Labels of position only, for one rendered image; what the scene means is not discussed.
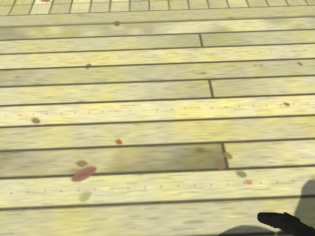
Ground right robot hand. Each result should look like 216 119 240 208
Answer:
257 212 315 236

